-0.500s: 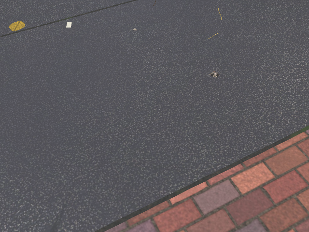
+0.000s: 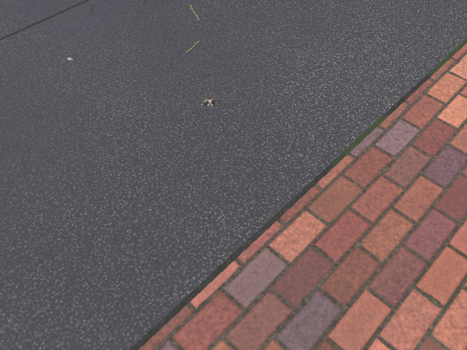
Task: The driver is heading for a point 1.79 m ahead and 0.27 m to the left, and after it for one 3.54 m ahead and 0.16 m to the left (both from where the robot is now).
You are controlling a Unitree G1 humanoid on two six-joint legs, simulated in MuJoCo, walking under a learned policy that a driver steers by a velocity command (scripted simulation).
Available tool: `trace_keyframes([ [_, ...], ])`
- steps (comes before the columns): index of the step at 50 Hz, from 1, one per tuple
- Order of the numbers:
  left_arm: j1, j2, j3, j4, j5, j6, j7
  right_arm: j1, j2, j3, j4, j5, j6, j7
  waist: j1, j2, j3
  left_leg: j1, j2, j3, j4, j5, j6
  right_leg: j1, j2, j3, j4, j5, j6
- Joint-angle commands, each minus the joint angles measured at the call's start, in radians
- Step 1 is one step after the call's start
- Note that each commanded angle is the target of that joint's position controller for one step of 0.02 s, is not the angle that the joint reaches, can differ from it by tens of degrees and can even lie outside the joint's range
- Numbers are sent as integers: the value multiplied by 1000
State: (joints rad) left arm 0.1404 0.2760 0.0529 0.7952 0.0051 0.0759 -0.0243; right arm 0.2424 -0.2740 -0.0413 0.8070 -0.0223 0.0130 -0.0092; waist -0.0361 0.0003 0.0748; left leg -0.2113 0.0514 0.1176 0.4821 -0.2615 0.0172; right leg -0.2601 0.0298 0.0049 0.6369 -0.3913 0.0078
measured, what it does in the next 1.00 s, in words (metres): walks ahead: right foot, then left foot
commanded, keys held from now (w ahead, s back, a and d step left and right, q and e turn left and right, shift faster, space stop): no key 0.20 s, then w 0.80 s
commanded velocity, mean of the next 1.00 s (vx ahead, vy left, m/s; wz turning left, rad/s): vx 0.29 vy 0.00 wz -0.05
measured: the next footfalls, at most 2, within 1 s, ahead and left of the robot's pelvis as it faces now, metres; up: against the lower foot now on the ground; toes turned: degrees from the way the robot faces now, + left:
right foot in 0.04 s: +0.03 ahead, -0.11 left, +0.00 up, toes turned +0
left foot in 0.46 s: +0.03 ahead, +0.09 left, +0.00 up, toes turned +1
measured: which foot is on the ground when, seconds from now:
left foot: down 0.00-0.04, up 0.06-0.44, down 0.46-0.92, up 0.94-1.00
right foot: up 0.00-0.02, down 0.04-0.46, up 0.48-0.90, down 0.92-1.00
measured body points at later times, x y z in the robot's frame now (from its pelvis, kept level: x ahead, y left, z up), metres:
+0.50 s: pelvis +0.02 +0.01 +0.00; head +0.02 +0.02 +0.45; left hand +0.07 +0.28 -0.14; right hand +0.07 -0.27 -0.12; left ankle -0.01 +0.09 -0.74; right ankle -0.01 -0.11 -0.73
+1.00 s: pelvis +0.25 -0.03 -0.02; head +0.29 -0.03 +0.43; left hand +0.42 +0.21 -0.14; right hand +0.19 -0.27 -0.17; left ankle +0.04 +0.09 -0.66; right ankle +0.34 -0.09 -0.74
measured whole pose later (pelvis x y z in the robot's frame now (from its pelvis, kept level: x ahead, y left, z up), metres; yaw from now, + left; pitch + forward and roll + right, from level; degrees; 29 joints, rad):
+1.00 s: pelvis +0.25 -0.03 -0.02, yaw -1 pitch +0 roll +0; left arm 0.06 0.24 0.03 0.86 0.03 -0.06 -0.02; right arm 0.42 -0.21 -0.02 1.04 -0.01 -0.06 0.00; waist -0.04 0.01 0.08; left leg -0.10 -0.02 -0.01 0.99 -0.44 0.07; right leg -0.44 0.04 -0.12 0.58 -0.16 -0.11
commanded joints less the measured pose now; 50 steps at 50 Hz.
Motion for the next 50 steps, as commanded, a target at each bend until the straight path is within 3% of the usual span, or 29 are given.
trace_keyframes([
  [1,83,79,6,-28,16,-33,16,-1,-159,-37,-32,11,3,4,57,118,-116,6,178,-154,-2,427,97,197,-13,4,-370,263,-39],
  [2,97,143,11,-34,35,-49,23,42,-89,-18,-48,4,4,10,32,-82,-166,-115,105,-89,141,146,30,329,-225,252,-426,346,-66],
  [3,52,195,15,-36,17,-56,29,13,-31,2,-69,15,15,1,31,-241,-112,-161,-18,-56,155,-282,-7,191,-382,381,-389,603,-197],
  [4,50,140,4,-29,17,-65,30,-7,-85,-9,-51,15,32,-9,53,-167,-94,-123,4,-122,255,-314,-12,152,-369,350,-379,587,-256],
  [6,-36,77,-24,-27,20,-69,39,9,-94,-16,-20,21,36,-3,8,-142,-51,-123,-2,-146,271,-228,-12,121,-268,234,-389,528,-206],
  [8,-28,84,-27,-10,11,-75,50,41,-102,-20,11,3,33,0,5,-159,-69,-110,-18,-130,275,-172,-25,159,-220,175,-361,649,-183],
  [10,-7,80,-32,11,7,-78,50,49,-78,-13,32,5,32,-2,12,-123,-95,-77,-24,-127,250,-170,-37,171,-219,157,-341,683,-187],
  [11,16,80,-34,28,7,-78,49,45,-63,-6,38,4,31,-1,24,-120,-111,-61,-24,-119,212,-167,-40,175,-215,168,-367,521,-188],
  [12,45,106,-24,46,10,-74,48,26,-65,-6,37,-2,29,0,42,-137,-93,-80,-36,-98,205,-175,-38,177,-211,203,-402,292,-197],
  [14,99,150,-2,74,15,-60,43,-30,-95,-14,19,-12,20,8,78,-166,-24,-191,-43,-83,238,-208,-27,188,-237,311,-484,-106,-228],
  [16,116,144,4,85,15,-60,37,-54,-89,-15,11,-9,6,16,80,-136,19,-245,-29,-91,232,-223,-12,195,-271,366,-523,-190,-249],
  [19,94,139,14,91,12,-80,30,-20,-62,-11,26,-5,-20,19,50,-101,4,-155,-30,-86,147,-202,24,154,-265,340,-518,-136,-251],
  [22,9,129,20,77,-3,-83,24,148,-42,-12,103,-3,-36,10,-50,-64,-13,208,-81,-28,-119,-18,69,-89,-176,227,-407,-177,-195],
  [23,-26,88,10,60,3,-89,22,234,-77,-21,133,-8,-44,2,-84,11,-19,372,-16,-134,-172,-101,86,-261,-118,166,-263,-193,-156],
  [24,-67,-5,-16,21,2,-99,16,320,-159,-35,141,-12,-53,-6,-116,221,-56,451,230,-485,-350,-426,134,-409,5,8,47,-172,-100],
  [25,-107,52,-5,-1,22,-103,17,300,-208,-49,150,-8,-52,-2,-96,206,69,304,352,-694,-447,-572,202,-517,19,2,182,-119,-99],
  [26,-76,91,6,11,26,-107,9,214,-161,-38,132,-4,-55,2,-29,112,126,226,330,-656,-451,-561,211,-510,-37,60,263,-26,-104],
  [27,-7,95,8,45,20,-113,-5,138,-128,-29,108,4,-62,7,22,93,114,209,270,-569,-449,-470,182,-480,-59,58,290,50,-97],
  [28,35,99,10,69,23,-116,-14,108,-116,-26,97,8,-71,10,42,93,82,222,224,-482,-449,-354,158,-454,-73,41,306,99,-86],
  [31,14,66,3,78,37,-112,-24,172,-82,-15,131,9,-97,14,29,73,40,256,158,-314,-424,-26,149,-468,-95,-12,368,213,-56],
  [37,-182,29,-18,0,32,-107,-26,272,-63,-2,188,8,-102,13,-18,88,74,246,123,-195,-392,353,166,-490,-90,-88,189,305,-14],
  [42,-241,29,-27,-41,24,-115,-20,282,-85,-3,216,5,-104,2,-12,108,76,296,161,-160,-349,593,159,-348,-49,-120,-25,301,-77],
  [44,-139,50,-16,-17,23,-121,-7,243,-102,-6,216,4,-104,-3,46,120,16,325,170,-134,-219,900,135,-197,0,-129,-60,249,-118],
  [45,-15,73,-3,22,20,-128,3,229,-114,-9,216,1,-99,-4,99,121,-57,336,164,-123,-73,1017,120,-71,30,-128,-84,223,-139],
  [46,159,95,11,80,23,-137,13,210,-116,-10,212,5,-93,-3,174,99,-151,269,135,-95,132,971,102,144,34,-123,-153,267,-162],
  [47,320,165,33,114,49,-143,27,225,-80,2,189,11,-92,1,216,18,-269,64,90,-73,418,626,91,403,-156,80,-170,112,-200],
  [48,350,251,55,122,62,-139,26,349,45,22,170,41,-91,15,133,-244,-390,-295,-111,-68,796,-196,52,634,-452,625,-287,-19,-337],
  [49,274,199,49,116,19,-133,15,259,-75,-8,174,19,-91,8,138,-92,-331,-370,-88,-212,878,-205,78,538,-413,697,-373,-53,-318],
  [50,163,147,35,102,10,-136,15,180,-79,-14,142,20,-97,10,91,-73,-170,-402,-35,-200,853,-107,87,385,-383,511,-389,-4,-291],
])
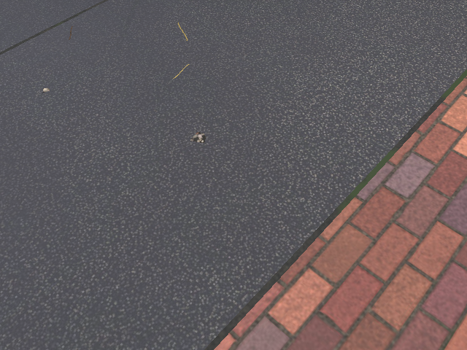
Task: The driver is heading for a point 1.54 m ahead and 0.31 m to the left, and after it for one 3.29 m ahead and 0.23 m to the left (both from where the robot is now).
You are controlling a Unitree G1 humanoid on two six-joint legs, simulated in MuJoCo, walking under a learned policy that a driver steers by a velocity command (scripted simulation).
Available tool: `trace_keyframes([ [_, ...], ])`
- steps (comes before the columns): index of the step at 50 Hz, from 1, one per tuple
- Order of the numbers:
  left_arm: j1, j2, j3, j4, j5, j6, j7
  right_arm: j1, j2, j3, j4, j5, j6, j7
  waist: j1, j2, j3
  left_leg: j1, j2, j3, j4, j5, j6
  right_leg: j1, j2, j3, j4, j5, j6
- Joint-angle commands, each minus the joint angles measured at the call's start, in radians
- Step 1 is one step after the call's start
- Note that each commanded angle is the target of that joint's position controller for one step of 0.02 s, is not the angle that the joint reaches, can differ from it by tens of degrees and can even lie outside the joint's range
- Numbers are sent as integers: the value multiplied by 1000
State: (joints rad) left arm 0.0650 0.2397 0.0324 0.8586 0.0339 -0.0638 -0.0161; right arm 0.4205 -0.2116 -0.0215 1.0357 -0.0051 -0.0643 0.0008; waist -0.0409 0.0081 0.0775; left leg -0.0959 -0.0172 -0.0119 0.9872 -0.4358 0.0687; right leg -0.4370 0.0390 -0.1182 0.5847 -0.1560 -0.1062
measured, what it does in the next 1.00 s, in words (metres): walks ahead, turning left: left foot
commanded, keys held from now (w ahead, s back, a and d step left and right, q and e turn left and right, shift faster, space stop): w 0.12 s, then w+q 0.60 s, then w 0.28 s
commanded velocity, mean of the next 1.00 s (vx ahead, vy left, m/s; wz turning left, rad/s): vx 0.50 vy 0.00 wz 0.32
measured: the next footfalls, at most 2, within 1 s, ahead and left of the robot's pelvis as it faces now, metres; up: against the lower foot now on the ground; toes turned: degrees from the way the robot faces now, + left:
left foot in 0.50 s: +0.43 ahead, +0.09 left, +0.00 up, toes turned +13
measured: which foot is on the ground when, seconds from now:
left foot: up 0.00-0.48, down 0.50-1.00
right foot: down 0.00-0.52, up 0.54-1.00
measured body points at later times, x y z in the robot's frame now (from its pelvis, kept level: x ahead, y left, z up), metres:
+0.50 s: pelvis +0.28 +0.02 +0.00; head +0.32 +0.03 +0.45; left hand +0.19 +0.25 -0.15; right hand +0.49 -0.18 -0.12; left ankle +0.39 +0.09 -0.72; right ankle +0.10 -0.07 -0.71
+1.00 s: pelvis +0.56 +0.06 +0.01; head +0.59 +0.08 +0.46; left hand +0.69 +0.34 -0.09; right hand +0.61 -0.21 -0.12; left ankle +0.39 +0.08 -0.72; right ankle +0.74 +0.01 -0.70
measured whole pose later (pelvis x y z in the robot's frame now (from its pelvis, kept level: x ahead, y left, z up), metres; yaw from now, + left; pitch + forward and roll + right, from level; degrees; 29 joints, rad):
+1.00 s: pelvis +0.56 +0.06 +0.01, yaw +21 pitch +2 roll +1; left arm 0.03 0.24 0.01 0.76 0.03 -0.05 -0.03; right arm 0.44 -0.25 -0.05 0.96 -0.02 -0.07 -0.01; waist -0.09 -0.03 0.05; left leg 0.10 -0.12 -0.14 0.24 -0.36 0.10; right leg -0.54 -0.03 -0.04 0.56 -0.07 -0.03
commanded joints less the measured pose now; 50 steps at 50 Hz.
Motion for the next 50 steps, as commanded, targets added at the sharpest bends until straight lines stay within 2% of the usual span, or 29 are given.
trace_keyframes([
  [1,194,123,41,37,-15,-7,3,-35,-124,-30,-91,0,-27,3,77,-31,-105,-487,68,-59,294,128,37,442,-350,524,-370,-104,-158],
  [3,180,70,23,62,-18,-21,8,-20,-90,-27,-83,-23,-5,14,18,-43,-63,-394,107,-51,208,160,23,299,-272,371,-414,17,-110],
  [4,198,68,21,73,-17,-30,9,-12,-74,-25,-80,-27,6,20,8,-62,-64,-368,109,-43,185,157,14,273,-269,344,-425,70,-116],
  [5,223,69,21,87,-19,-38,9,-24,-68,-25,-83,-30,14,25,3,-55,-55,-377,113,-33,166,161,5,267,-258,317,-436,118,-118],
  [7,255,90,25,103,-23,-48,11,-80,-65,-25,-98,-31,28,33,1,-51,-29,-442,126,-14,115,206,-12,273,-245,257,-473,113,-114],
  [10,313,92,23,121,-18,-50,15,-210,-71,-26,-139,-22,34,40,32,-45,13,-556,127,-17,23,321,-26,310,-231,176,-504,148,-84],
  [13,340,82,15,129,-21,-52,18,-305,-60,-19,-173,-15,28,42,51,-48,28,-571,99,2,-124,428,-27,341,-211,90,-499,246,-45],
  [16,382,78,9,144,-20,-53,28,-399,-44,-7,-206,-17,24,46,78,-55,37,-551,79,66,-259,488,-15,401,-220,29,-487,368,-25],
  [19,425,84,7,164,-14,-46,41,-460,-43,-1,-237,-21,20,48,94,-56,41,-545,54,116,-354,445,15,517,-246,-12,-429,522,-19],
  [22,400,122,14,162,-10,-35,57,-384,-68,-14,-227,-26,19,41,44,-96,-23,-425,-25,171,-387,300,72,603,-270,-55,-242,945,-3],
  [23,385,136,18,157,-5,-27,59,-304,-84,-24,-206,-28,17,36,8,-108,-68,-347,-58,182,-395,248,98,610,-276,-67,-116,1042,-3],
  [24,373,150,23,148,-3,-18,58,-192,-109,-38,-173,-31,13,34,-35,-115,-130,-223,-82,173,-436,229,126,581,-278,-74,52,1016,-4],
  [25,342,157,25,127,-9,-15,54,-44,-152,-61,-132,-44,9,27,-112,-86,-200,-1,-48,94,-507,248,173,432,-262,-88,290,826,12],
  [26,352,94,12,74,-23,-23,41,43,-263,-96,-128,-51,14,12,-114,77,-302,272,216,-271,-516,218,276,117,-165,-108,657,265,49],
  [27,338,84,17,20,-31,-33,26,3,-301,-107,-140,-28,25,16,-59,186,-361,432,386,-757,-655,328,416,-212,37,57,910,-388,77],
  [28,233,114,21,0,-15,-42,22,-39,-266,-102,-133,-2,31,14,-56,38,-237,349,339,-607,-685,293,366,-315,-56,178,884,-278,61],
  [29,205,111,19,-17,-24,-55,18,-95,-214,-91,-141,1,30,11,-27,-1,-132,203,312,-493,-718,335,321,-299,-94,168,799,-191,62],
  [30,210,106,21,-9,-20,-53,20,-138,-171,-80,-146,-3,28,9,20,-62,-67,84,261,-411,-744,420,274,-243,-123,163,710,-162,69],
  [31,217,101,21,-12,-2,-36,20,-162,-149,-72,-150,2,23,4,52,-66,-44,0,215,-344,-756,498,249,-186,-138,163,653,-158,87],
  [32,236,86,18,-12,12,-14,16,-166,-140,-67,-152,5,14,2,70,-43,-56,-46,185,-299,-764,543,235,-133,-147,162,607,-154,104],
  [33,234,77,17,-20,18,3,13,-151,-149,-68,-150,8,3,3,76,-31,-65,-62,165,-278,-765,595,234,-119,-145,150,579,-154,119],
  [36,145,72,16,-68,17,25,5,-100,-195,-79,-146,7,-6,3,62,5,-47,-96,123,-242,-786,613,217,-159,-146,119,452,-64,155],
  [41,-27,68,8,-128,7,25,-6,16,-172,-70,-125,6,-4,2,-17,50,-38,27,106,-214,-785,673,140,-224,-133,95,208,135,148],
  [46,-157,74,-2,-180,-3,11,-15,80,-176,-61,-109,-10,-6,-12,-64,61,-16,170,152,-229,-757,738,135,-227,-93,76,41,154,103],
  [48,-133,93,2,-185,-5,3,-14,58,-194,-62,-110,-16,-9,-20,-33,71,-11,194,182,-234,-727,815,120,-161,-76,84,-18,101,69],
  [49,-72,105,8,-170,-6,-1,-10,29,-203,-63,-115,-17,-12,-23,2,76,-25,183,183,-219,-685,919,102,-70,-55,81,-49,61,50],
  [50,17,126,18,-142,-8,-5,-2,13,-214,-64,-116,-19,-14,-22,41,81,-65,177,174,-207,-599,1054,88,47,-20,71,-64,15,32],
])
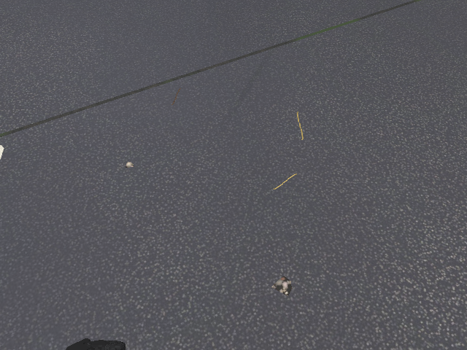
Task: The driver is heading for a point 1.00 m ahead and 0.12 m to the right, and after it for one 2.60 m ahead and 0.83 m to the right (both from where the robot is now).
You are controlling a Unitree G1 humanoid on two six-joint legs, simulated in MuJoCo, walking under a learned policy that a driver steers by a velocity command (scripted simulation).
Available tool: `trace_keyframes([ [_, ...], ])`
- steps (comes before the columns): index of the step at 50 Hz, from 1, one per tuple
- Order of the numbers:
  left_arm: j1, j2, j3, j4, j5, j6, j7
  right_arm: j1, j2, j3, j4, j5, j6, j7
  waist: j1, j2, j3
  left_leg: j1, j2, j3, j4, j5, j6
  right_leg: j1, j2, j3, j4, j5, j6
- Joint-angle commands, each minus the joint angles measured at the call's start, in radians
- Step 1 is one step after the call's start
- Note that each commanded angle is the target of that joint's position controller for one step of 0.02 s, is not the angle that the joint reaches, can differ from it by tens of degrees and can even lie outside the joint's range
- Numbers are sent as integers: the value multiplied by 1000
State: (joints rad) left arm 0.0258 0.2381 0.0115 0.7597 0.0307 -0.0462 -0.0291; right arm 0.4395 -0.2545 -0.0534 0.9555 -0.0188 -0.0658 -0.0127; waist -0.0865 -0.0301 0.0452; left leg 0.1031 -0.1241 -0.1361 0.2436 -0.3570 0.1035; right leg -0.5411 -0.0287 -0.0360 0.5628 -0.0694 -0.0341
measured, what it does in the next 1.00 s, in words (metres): walks ahead: right foot, then left foot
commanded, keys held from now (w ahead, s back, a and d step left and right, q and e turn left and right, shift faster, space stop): w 0.66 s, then w+e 0.34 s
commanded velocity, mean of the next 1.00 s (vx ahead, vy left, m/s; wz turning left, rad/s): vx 0.50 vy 0.00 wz -0.05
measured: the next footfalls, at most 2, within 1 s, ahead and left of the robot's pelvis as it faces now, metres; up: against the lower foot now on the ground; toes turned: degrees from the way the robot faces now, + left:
right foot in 0.04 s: +0.19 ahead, -0.10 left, +0.00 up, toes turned -1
left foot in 0.58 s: +0.47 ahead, +0.09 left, +0.00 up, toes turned +4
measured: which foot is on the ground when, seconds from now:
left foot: down 0.00-0.06, up 0.08-0.56, down 0.58-1.00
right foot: up 0.00-0.02, down 0.04-0.60, up 0.62-1.00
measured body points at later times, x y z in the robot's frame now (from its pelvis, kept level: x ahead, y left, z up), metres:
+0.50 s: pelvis +0.27 -0.02 +0.01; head +0.30 -0.02 +0.46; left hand +0.20 +0.23 -0.13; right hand +0.47 -0.23 -0.10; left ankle +0.42 +0.10 -0.70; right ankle +0.15 -0.10 -0.73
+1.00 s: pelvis +0.53 +0.01 +0.01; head +0.55 +0.01 +0.46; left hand +0.69 +0.23 -0.12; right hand +0.47 -0.23 -0.13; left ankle +0.43 +0.08 -0.73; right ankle +0.68 -0.13 -0.68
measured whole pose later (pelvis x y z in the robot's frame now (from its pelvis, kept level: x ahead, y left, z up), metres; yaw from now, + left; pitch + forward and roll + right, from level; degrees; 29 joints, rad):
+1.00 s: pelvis +0.53 +0.01 +0.01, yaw -7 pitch +0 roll +1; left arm 0.14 0.23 0.04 0.88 0.03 -0.02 -0.05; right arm 0.40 -0.20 -0.03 0.99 -0.02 -0.10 -0.01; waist -0.03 -0.04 0.04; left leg 0.07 -0.07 0.20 0.18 -0.27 0.06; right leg -0.64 -0.07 -0.04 0.73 0.00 -0.05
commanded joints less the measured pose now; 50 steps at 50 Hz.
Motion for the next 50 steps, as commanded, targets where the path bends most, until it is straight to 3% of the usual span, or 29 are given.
trace_keyframes([
  [1,202,144,50,4,-6,-30,22,-21,-175,-32,-35,-5,-14,-3,155,90,-106,-44,244,-48,312,1012,38,320,66,-22,-103,-51,-63],
  [2,358,187,64,36,12,-40,37,-21,-151,-24,-50,1,-19,2,218,41,-212,-192,203,-23,540,801,25,564,-57,100,-111,-91,-104],
  [3,453,301,93,42,36,-37,41,103,-50,-3,-68,40,-20,9,183,-176,-360,-500,44,65,920,246,-24,853,-344,548,-142,-175,-233],
  [4,411,255,90,59,5,-20,27,111,-115,-15,-52,18,-17,6,160,-166,-345,-649,3,33,1046,-151,-16,813,-392,794,-281,-229,-275],
  [5,301,183,74,40,-13,-16,22,26,-131,-19,-62,-1,-12,6,123,-56,-155,-704,74,17,1073,-67,-12,648,-353,645,-297,-316,-255],
  [6,236,121,58,32,-13,-21,17,-48,-117,-13,-78,-6,-14,15,115,14,-69,-695,113,24,1016,4,-14,520,-301,509,-329,-266,-229],
  [7,220,99,50,41,-8,-27,18,-75,-99,-11,-87,-6,-9,22,95,2,-24,-672,144,36,960,31,-15,446,-250,407,-356,-184,-197],
  [8,225,77,42,60,-11,-32,21,-79,-90,-9,-89,-18,2,29,74,-16,-2,-633,166,47,915,53,-22,387,-194,322,-381,-112,-158],
  [9,241,90,43,73,-13,-41,21,-46,-74,-4,-81,-21,13,36,60,-61,-23,-602,166,62,899,61,-32,375,-194,290,-388,-37,-167],
  [11,288,99,47,102,-22,-57,17,-66,-63,0,-84,-25,22,42,55,-49,-21,-629,181,87,869,84,-49,379,-183,240,-406,70,-181],
  [15,355,107,49,139,-25,-57,17,-245,-53,10,-143,-22,26,49,85,-29,22,-756,223,141,709,218,-86,425,-149,159,-455,134,-178],
  [18,399,108,47,162,-28,-56,17,-359,-27,25,-180,-15,22,53,112,-33,28,-729,212,178,531,314,-97,446,-121,106,-447,215,-155],
  [23,468,121,47,200,-17,-50,27,-480,-34,32,-219,-9,15,47,145,-38,36,-696,177,200,364,329,-69,570,-166,104,-398,325,-150],
  [26,447,137,51,210,-11,-42,37,-446,-55,22,-216,-10,6,39,108,-45,19,-607,142,204,299,224,-25,633,-194,98,-301,516,-134],
  [27,436,144,53,212,-10,-40,39,-371,-68,14,-191,-13,1,32,74,-48,-20,-506,112,214,270,194,-6,637,-187,87,-210,635,-122],
  [28,424,141,51,213,-14,-35,38,-228,-85,3,-141,-19,-8,24,12,-21,-95,-327,88,226,202,227,20,604,-153,54,-45,669,-103],
  [29,415,122,42,194,-21,-36,37,-55,-138,-16,-95,-39,-18,12,-52,21,-202,-66,203,107,202,209,66,435,-115,26,184,464,-84],
  [30,505,20,18,157,-56,-38,28,47,-248,-47,-85,-58,-15,4,-32,237,-344,231,507,-345,154,118,191,83,41,-52,570,-88,-32],
  [31,487,110,45,176,-28,-33,34,12,-218,-45,-83,-13,0,15,-24,181,-336,188,544,-531,53,127,220,-41,86,59,702,-448,-45],
  [32,411,120,54,157,-18,-30,32,-94,-170,-33,-92,5,4,18,24,120,-169,47,497,-368,38,92,193,-95,24,93,720,-373,-54],
  [33,365,98,47,147,-17,-35,25,-160,-108,-17,-102,5,-2,23,44,82,-82,-85,451,-259,-7,135,167,-82,-12,92,668,-303,-53],
  [34,358,77,46,153,-18,-28,22,-194,-76,-9,-101,1,-9,22,74,82,-36,-172,406,-163,-46,159,124,-42,-39,91,608,-267,-51],
  [35,369,67,46,163,-4,-12,16,-207,-46,1,-90,3,-16,18,100,86,-6,-247,354,-81,-80,195,76,7,-54,92,570,-238,-43],
  [36,403,50,43,173,1,2,8,-196,-58,-1,-83,1,-25,15,113,121,-21,-273,362,-45,-94,238,82,45,-48,87,562,-223,-33],
  [40,295,54,50,142,-3,23,-4,-125,-82,-10,-46,3,-52,13,110,80,21,-254,348,73,-152,313,75,-69,-64,91,511,-101,-11],
  [46,99,24,37,73,-5,18,-15,-61,-71,-2,-16,5,-52,4,71,82,52,-176,319,227,-142,467,36,-124,-49,25,252,89,-2],
  [50,-15,15,26,19,0,15,-22,14,-81,-2,18,1,-44,-12,36,84,68,-51,353,285,-91,626,29,-118,-29,-56,105,69,-36],
])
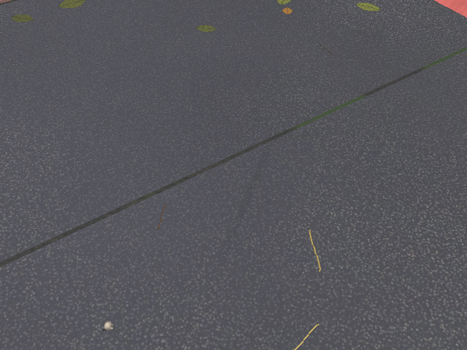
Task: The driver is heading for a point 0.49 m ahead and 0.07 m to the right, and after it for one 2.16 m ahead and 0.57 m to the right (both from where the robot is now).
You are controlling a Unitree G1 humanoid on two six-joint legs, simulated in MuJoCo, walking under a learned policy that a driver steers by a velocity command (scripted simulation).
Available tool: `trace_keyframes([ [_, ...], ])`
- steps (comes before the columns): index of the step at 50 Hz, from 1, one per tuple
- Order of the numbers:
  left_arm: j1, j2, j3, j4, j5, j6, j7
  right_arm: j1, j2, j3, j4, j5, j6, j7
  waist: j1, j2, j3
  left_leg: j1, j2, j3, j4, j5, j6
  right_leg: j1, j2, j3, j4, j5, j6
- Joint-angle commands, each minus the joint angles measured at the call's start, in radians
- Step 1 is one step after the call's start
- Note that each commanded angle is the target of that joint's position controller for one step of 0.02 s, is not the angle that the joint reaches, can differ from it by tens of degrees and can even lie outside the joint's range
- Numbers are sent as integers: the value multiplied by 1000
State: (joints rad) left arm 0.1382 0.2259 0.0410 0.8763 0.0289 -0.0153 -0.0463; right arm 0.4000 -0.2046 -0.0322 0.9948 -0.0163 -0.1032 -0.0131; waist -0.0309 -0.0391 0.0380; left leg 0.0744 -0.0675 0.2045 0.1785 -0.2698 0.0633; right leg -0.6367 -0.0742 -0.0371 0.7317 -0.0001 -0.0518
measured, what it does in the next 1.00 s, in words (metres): walks ahead, turning right: right foot, then left foot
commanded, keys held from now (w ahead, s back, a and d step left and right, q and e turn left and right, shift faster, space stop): w+e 0.32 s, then w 0.68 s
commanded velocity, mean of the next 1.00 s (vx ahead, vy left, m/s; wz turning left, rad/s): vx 0.50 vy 0.00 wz -0.29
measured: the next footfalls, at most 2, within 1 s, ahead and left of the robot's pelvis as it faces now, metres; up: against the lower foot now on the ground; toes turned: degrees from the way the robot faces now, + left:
right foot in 0.14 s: +0.23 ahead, -0.09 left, +0.00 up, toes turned -9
left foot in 0.68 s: +0.57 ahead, +0.00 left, +0.00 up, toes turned -14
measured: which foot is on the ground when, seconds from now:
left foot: down 0.00-0.12, up 0.14-0.66, down 0.68-1.00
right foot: up 0.00-0.12, down 0.14-0.70, up 0.72-1.00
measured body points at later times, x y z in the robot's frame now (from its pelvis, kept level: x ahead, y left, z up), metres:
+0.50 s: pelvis +0.27 -0.05 +0.00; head +0.30 -0.07 +0.45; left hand +0.33 +0.22 -0.12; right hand +0.37 -0.33 -0.11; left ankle +0.46 +0.08 -0.68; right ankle +0.19 -0.08 -0.74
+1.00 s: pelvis +0.55 -0.07 +0.01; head +0.57 -0.07 +0.46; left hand +0.74 +0.13 -0.12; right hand +0.46 -0.31 -0.13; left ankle +0.53 +0.01 -0.74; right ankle +0.62 -0.25 -0.68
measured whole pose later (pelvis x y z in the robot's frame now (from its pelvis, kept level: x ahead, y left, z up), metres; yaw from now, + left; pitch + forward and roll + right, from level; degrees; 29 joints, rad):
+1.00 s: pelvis +0.55 -0.07 +0.01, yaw -17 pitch +0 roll +1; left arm 0.17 0.25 0.03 0.85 0.04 -0.03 -0.04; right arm 0.40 -0.22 -0.04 0.95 -0.01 -0.08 0.02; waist -0.03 -0.05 0.03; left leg -0.04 -0.08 0.07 0.22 -0.18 0.08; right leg -0.62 -0.10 0.00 0.86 -0.12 -0.02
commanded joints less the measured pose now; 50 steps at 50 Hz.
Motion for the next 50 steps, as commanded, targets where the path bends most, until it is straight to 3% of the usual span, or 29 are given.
trace_keyframes([
  [1,-135,31,-3,-106,3,-17,-6,61,-136,-25,-15,-4,-2,-15,-18,96,73,14,307,-44,2,601,66,-14,27,-68,-87,-36,-33],
  [4,-65,54,9,-98,7,-15,0,37,-170,-32,-16,-9,12,-25,30,136,12,76,324,5,188,1014,52,119,108,-126,-117,-183,-95],
  [5,8,71,19,-79,8,-17,4,27,-185,-37,-19,-11,21,-26,63,143,-34,78,326,17,317,1101,51,201,145,-137,-131,-232,-122],
  [6,120,96,35,-47,12,-23,8,21,-197,-40,-26,-10,30,-25,110,137,-100,32,322,25,497,1058,44,344,173,-126,-184,-238,-152],
  [7,276,155,61,-5,25,-29,18,-6,-198,-40,-50,-4,31,-21,191,82,-182,-149,301,35,763,828,16,589,105,-1,-256,-237,-205],
  [8,305,277,95,-14,28,-25,33,40,-88,-19,-117,14,23,1,140,-150,-287,-583,137,29,1156,13,-40,929,-212,489,-277,-212,-355],
  [9,310,284,98,-20,-10,-9,33,-65,-156,-34,-156,5,10,9,160,-80,-333,-766,26,-187,1311,-250,-50,969,-282,796,-424,-181,-415],
  [10,248,261,92,-14,-18,-4,41,-148,-148,-29,-186,4,-3,15,137,-14,-173,-861,109,-246,1275,-148,-39,862,-253,612,-443,-154,-373],
  [11,198,200,77,-17,-23,-6,43,-147,-145,-26,-186,7,-13,15,98,48,-86,-818,147,-239,1171,-72,-39,721,-216,509,-468,-80,-322],
  [12,151,164,67,-22,-23,-11,45,-136,-142,-29,-175,0,-6,13,52,85,-24,-753,172,-237,1085,-52,-48,602,-160,422,-487,16,-276],
  [13,125,141,58,-25,-30,-18,49,-117,-136,-28,-177,-19,14,13,18,75,-12,-685,184,-238,1031,-48,-66,522,-114,357,-501,81,-255],
  [15,133,147,56,-27,-33,-39,46,-99,-117,-26,-181,-36,51,21,-3,49,-34,-633,183,-223,969,-42,-91,476,-68,303,-508,173,-248],
  [17,163,175,62,-21,-31,-49,44,-137,-108,-23,-201,-33,67,27,0,28,-28,-655,184,-203,889,17,-109,458,-44,271,-527,185,-240],
  [23,294,158,50,12,-29,-55,44,-346,-103,-14,-269,-22,67,38,89,-17,1,-736,173,-179,602,251,-100,584,-29,242,-540,241,-158],
  [28,350,166,42,33,-13,-56,58,-470,-112,-6,-318,-13,53,45,129,-23,28,-742,130,-163,447,258,-55,720,-77,259,-508,299,-155],
  [30,329,181,42,35,-8,-58,65,-443,-127,-10,-320,-12,46,45,97,-31,34,-672,110,-167,392,199,-22,739,-102,259,-476,383,-140],
  [31,303,190,42,33,-7,-60,67,-382,-138,-16,-304,-11,43,40,63,-38,18,-579,86,-162,363,159,-4,726,-101,245,-432,495,-122],
  [32,289,200,44,34,-4,-63,67,-294,-157,-25,-276,-9,39,31,25,-41,-25,-460,50,-150,347,117,14,720,-90,232,-340,629,-108],
  [33,274,202,43,36,-5,-63,63,-146,-173,-36,-228,-10,31,20,-45,-9,-100,-283,32,-139,282,144,38,690,-51,194,-168,655,-92],
  [34,277,174,32,18,-12,-68,58,14,-222,-51,-197,-29,23,5,-107,49,-210,-35,174,-285,271,89,82,532,-7,167,75,425,-78],
  [35,409,81,15,6,-54,-68,50,103,-342,-84,-186,-47,27,4,-70,288,-352,246,459,-763,214,4,233,203,179,76,476,-173,-23],
  [36,375,152,27,19,-19,-66,54,38,-271,-71,-180,-15,40,18,-47,195,-300,173,472,-930,100,-32,234,78,183,148,567,-491,-40],
  [37,297,156,31,5,-9,-63,51,-70,-210,-55,-197,-1,42,22,-8,113,-130,11,439,-767,89,-92,215,42,120,157,574,-412,-44],
  [38,244,140,24,-7,-6,-64,44,-132,-155,-41,-203,-3,38,27,5,58,-57,-105,392,-652,53,-40,192,55,80,147,519,-350,-42],
  [39,223,126,23,-13,-3,-57,37,-145,-135,-33,-194,-5,33,25,24,77,-18,-172,345,-559,26,26,164,76,52,132,467,-328,-39],
  [41,249,104,16,-2,12,-35,25,-129,-120,-25,-165,0,19,23,55,121,-11,-247,291,-451,-9,147,139,142,29,106,409,-301,-19],
  [43,229,91,12,-8,13,-26,18,-88,-138,-30,-138,7,5,25,61,116,-11,-244,279,-398,-33,234,152,115,14,80,374,-267,-1],
  [47,55,82,2,-63,10,-22,11,-24,-144,-32,-100,10,4,27,32,102,34,-200,249,-325,-83,276,153,-8,-29,33,203,-135,37],
  [50,-56,58,-11,-97,3,-27,8,17,-147,-32,-77,12,5,27,4,104,40,-178,224,-272,-74,350,132,20,-18,-2,26,-39,47],
])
